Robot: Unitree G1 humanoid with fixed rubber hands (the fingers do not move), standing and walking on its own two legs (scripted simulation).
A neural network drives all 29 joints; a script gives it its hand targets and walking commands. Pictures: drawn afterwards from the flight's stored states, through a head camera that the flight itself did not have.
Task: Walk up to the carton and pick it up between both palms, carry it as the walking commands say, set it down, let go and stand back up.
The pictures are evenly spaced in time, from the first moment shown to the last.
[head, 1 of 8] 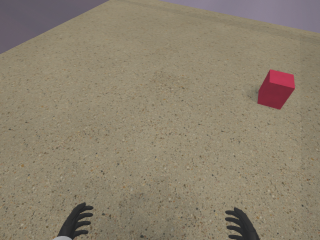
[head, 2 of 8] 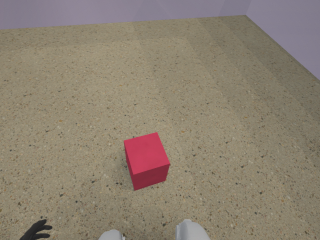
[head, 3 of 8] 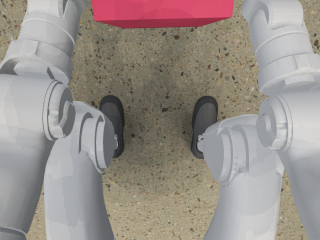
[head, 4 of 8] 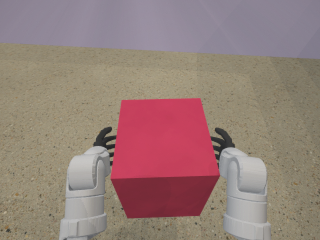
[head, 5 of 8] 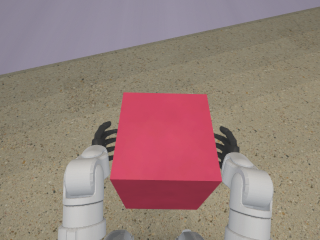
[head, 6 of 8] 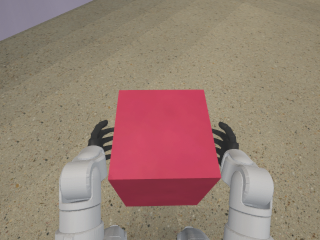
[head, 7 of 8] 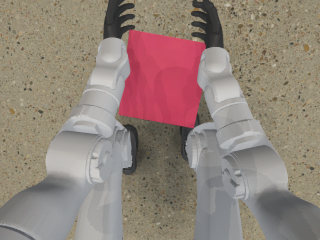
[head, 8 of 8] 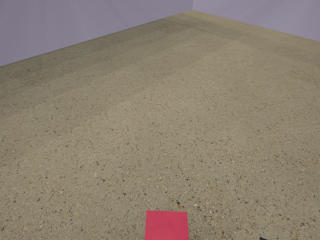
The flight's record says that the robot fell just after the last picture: no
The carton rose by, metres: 0.66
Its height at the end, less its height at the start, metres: +0.00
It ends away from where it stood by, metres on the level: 0.91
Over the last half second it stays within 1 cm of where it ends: yes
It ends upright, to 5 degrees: yes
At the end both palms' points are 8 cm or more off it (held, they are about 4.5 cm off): yes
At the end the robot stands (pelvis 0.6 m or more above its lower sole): yes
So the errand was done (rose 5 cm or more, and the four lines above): yes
